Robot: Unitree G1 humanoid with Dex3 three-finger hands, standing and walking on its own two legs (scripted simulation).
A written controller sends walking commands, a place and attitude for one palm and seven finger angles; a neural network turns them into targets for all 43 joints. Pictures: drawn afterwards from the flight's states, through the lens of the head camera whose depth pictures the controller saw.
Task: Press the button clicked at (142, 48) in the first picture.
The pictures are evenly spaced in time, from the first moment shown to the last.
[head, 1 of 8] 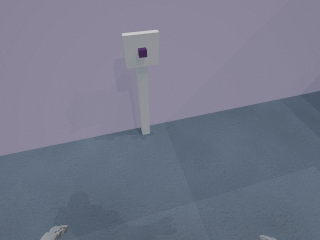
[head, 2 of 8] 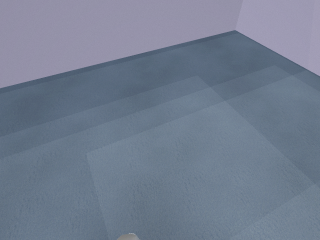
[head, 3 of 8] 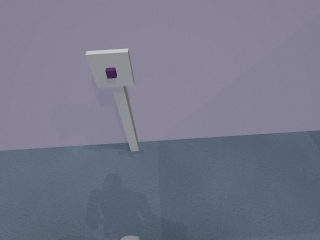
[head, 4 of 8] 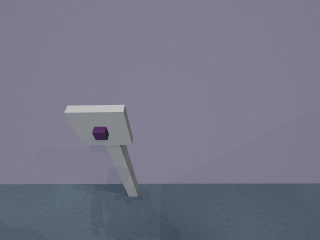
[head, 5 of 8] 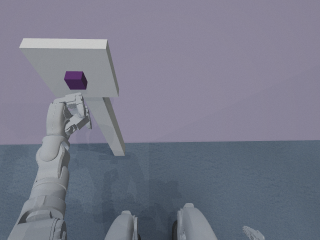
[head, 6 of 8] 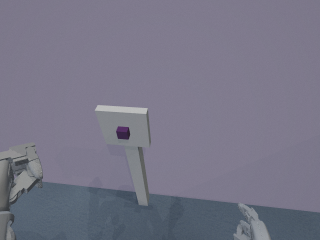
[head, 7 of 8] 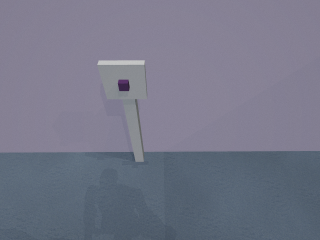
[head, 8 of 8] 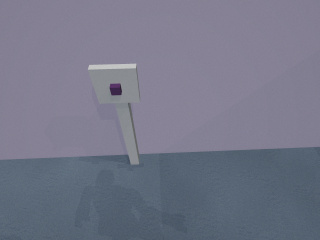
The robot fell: no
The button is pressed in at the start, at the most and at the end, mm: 0 9 0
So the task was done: yes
